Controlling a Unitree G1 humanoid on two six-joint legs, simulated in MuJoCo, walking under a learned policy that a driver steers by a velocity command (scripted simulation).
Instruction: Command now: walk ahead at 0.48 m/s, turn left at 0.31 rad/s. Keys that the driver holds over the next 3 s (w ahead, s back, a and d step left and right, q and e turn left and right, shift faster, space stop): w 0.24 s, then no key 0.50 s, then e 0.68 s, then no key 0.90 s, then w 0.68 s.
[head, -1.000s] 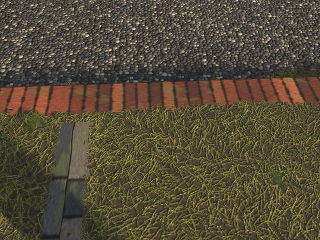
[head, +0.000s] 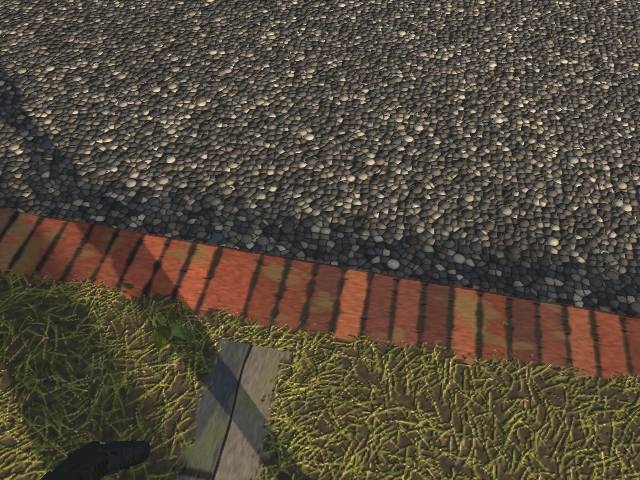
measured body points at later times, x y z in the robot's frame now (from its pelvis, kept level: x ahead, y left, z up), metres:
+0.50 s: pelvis +0.26 -0.03 +0.00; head +0.29 -0.03 +0.45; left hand +0.27 +0.24 -0.14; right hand +0.44 -0.27 -0.11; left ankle +0.39 +0.13 -0.71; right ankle +0.24 -0.12 -0.74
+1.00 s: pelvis +0.34 +0.00 +0.00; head +0.37 +0.00 +0.45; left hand +0.49 +0.28 -0.11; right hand +0.50 -0.29 -0.09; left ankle +0.39 +0.12 -0.74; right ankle +0.29 -0.12 -0.69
